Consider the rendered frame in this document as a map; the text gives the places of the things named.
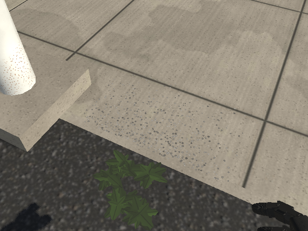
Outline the robot right hand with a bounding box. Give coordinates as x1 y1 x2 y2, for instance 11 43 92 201
251 200 308 231

